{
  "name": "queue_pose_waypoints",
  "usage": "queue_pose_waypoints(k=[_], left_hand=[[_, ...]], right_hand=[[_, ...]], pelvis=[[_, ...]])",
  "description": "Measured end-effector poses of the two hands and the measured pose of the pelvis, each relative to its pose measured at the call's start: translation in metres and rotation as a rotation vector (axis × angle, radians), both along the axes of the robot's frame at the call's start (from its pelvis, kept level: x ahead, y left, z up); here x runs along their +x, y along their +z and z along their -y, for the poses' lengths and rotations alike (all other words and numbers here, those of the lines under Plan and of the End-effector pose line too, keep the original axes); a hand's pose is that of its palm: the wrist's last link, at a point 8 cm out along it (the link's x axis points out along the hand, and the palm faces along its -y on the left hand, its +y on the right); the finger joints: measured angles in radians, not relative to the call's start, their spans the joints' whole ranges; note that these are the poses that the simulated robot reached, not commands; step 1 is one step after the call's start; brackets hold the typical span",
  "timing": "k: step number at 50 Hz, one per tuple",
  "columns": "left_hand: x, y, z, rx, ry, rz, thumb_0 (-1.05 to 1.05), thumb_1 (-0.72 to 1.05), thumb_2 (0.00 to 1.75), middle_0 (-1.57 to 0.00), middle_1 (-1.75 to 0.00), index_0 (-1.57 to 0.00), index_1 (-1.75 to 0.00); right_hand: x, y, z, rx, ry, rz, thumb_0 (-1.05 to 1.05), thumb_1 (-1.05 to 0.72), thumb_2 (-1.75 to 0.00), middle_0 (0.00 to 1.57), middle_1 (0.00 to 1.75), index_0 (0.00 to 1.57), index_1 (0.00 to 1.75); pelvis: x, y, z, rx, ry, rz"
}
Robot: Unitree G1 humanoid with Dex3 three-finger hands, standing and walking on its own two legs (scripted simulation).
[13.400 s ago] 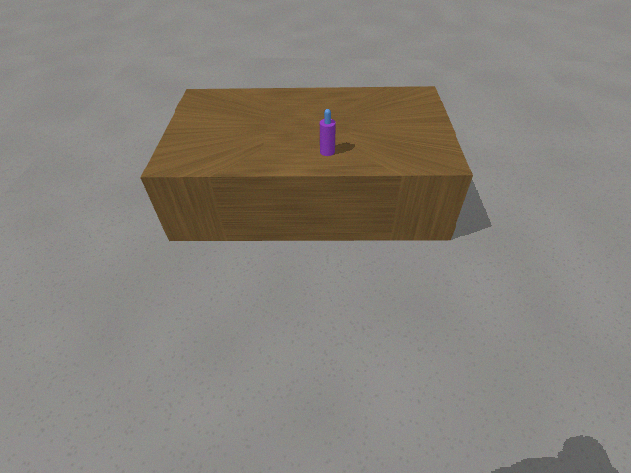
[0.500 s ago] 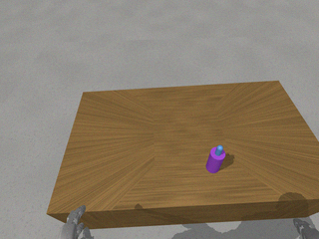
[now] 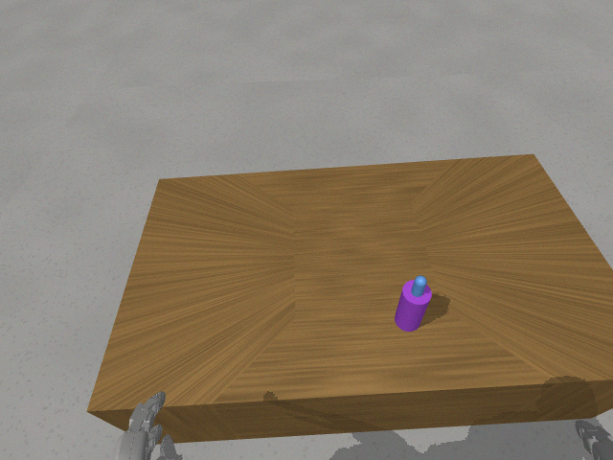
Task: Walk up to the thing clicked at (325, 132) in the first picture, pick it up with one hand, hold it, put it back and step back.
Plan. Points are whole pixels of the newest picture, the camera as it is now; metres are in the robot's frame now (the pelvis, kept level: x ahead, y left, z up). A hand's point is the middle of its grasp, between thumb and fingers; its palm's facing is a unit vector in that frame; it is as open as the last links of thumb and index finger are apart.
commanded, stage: go down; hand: right
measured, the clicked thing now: (413, 300) +0.50 -0.18 -0.26
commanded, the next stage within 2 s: approach in 1.58 s
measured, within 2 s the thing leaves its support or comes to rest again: neither
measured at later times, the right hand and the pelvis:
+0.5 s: hand (583, 436) +0.19 -0.30 -0.05, palm faces +0.15 +0.94 -0.31, open 17.2 cm; pelvis -0.01 +0.00 +0.00, yaw -1 degrees
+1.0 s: hand (597, 342) +0.30 -0.34 -0.01, palm faces +0.16 +0.97 -0.17, open 17.4 cm; pelvis -0.02 +0.01 +0.00, yaw +1 degrees
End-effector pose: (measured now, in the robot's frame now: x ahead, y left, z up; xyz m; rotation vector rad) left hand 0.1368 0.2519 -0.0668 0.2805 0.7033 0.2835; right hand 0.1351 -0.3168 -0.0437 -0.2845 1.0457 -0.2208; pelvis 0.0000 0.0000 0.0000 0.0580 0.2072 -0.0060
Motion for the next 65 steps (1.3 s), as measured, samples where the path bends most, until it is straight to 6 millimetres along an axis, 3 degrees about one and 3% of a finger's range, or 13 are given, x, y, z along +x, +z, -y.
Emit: queue_pose_waypoints(k=[18, 26, 34, 47, 65], left_hand=[[-0.005, -0.001, 0.0, 0.017, -0.011, 0.022, 0.02, 0.89, 0.89, -0.2, -0.3, -0.2, -0.3], [-0.014, -0.005, -0.004, 0.039, -0.021, -0.006, 0.02, 0.89, 0.89, -0.2, -0.3, -0.2, -0.3], [-0.041, -0.008, -0.018, 0.05, 0.017, -0.089, 0.02, 0.88, 0.89, -0.2, -0.3, -0.2, -0.3], [-0.089, -0.022, -0.031, 0.051, 0.027, -0.289, 0.02, 0.89, 0.9, -0.2, -0.29, -0.2, -0.3], [-0.094, -0.024, -0.034, 0.057, -0.014, -0.367, 0.01, 0.91, 0.9, -0.2, -0.3, -0.2, -0.3]], right_hand=[[-0.002, 0.007, 0.009, -0.001, -0.023, 0.058, -0.01, 0.48, -0.05, 0.06, 0.05, 0.06, 0.05], [0.046, 0.025, 0.032, 0.007, -0.039, 0.227, -0.01, 0.47, -0.05, 0.06, 0.04, 0.06, 0.05], [0.095, 0.041, 0.048, 0.069, -0.014, 0.313, -0.01, 0.47, -0.05, 0.07, 0.04, 0.06, 0.05], [0.128, 0.049, 0.071, 0.105, 0.014, 0.469, -0.01, 0.52, -0.06, 0.05, 0.05, 0.05, 0.05], [0.165, 0.062, 0.087, 0.126, 0.03, 0.607, -0.01, 0.54, -0.05, 0.06, 0.05, 0.05, 0.05]], pelvis=[[-0.009, -0.003, -0.001, 0.002, -0.005, 0.008], [-0.015, -0.003, -0.004, 0.0, -0.01, 0.018], [-0.018, 0.001, -0.004, -0.004, 0.006, 0.008], [-0.023, -0.003, -0.005, -0.014, 0.024, -0.037], [-0.024, -0.007, -0.007, -0.013, 0.028, -0.081]])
